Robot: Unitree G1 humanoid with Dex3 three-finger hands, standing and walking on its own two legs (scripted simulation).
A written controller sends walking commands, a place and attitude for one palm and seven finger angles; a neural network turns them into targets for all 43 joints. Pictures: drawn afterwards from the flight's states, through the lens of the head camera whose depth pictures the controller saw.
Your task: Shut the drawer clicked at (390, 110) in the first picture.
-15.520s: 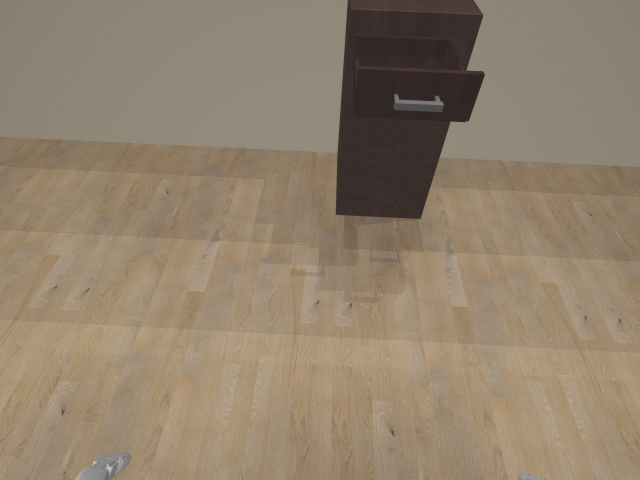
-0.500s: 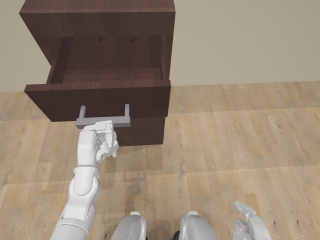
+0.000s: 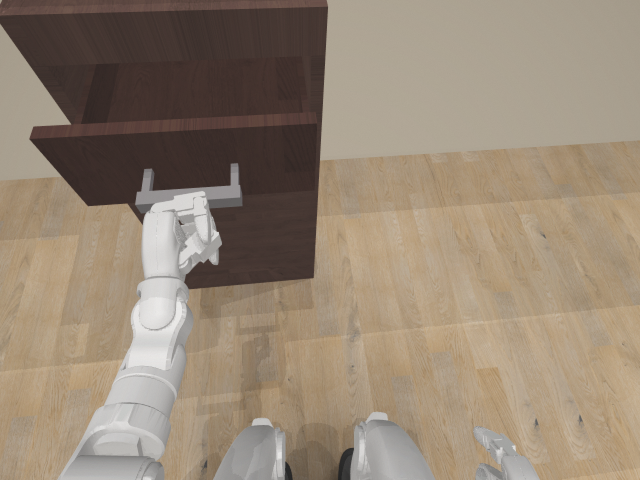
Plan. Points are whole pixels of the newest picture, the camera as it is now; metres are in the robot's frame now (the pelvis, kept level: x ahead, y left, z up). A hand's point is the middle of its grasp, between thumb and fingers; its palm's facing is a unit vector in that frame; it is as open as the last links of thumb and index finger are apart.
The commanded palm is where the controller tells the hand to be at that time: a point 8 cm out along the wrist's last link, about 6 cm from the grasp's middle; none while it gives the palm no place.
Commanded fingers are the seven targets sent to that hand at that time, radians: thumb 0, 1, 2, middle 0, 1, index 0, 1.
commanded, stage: push the drawer shut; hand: left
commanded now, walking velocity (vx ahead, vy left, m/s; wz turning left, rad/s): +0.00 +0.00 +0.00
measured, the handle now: (191, 186) +0.48 +0.17 +0.03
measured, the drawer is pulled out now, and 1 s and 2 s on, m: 0.12 0.00 0.00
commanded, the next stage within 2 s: pull the fist back off the drawer in 1.26 s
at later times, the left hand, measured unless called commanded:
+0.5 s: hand (217, 193) +0.47 +0.14 +0.03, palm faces +0.12 -0.99 -0.04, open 3.2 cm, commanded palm +0.44 +0.19 +0.03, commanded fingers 0.00 0.90 0.90 -1.40 -1.60 -1.40 -1.60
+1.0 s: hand (214, 157) +0.53 +0.15 +0.03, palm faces +0.12 -0.99 -0.03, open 3.3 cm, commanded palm +0.50 +0.20 +0.03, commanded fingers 0.00 0.90 0.90 -1.40 -1.60 -1.40 -1.60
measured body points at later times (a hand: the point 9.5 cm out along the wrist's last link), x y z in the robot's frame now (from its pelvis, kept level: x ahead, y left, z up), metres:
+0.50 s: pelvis +0.00 +0.00 +0.00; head +0.14 +0.00 +0.43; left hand +0.45 +0.19 +0.03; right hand +0.06 -0.26 -0.13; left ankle +0.01 +0.08 -0.64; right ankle +0.04 -0.09 -0.64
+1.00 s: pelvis +0.00 +0.00 -0.01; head +0.16 +0.01 +0.41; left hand +0.51 +0.20 +0.04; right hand +0.01 -0.26 -0.13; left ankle +0.01 +0.08 -0.64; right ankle +0.04 -0.09 -0.64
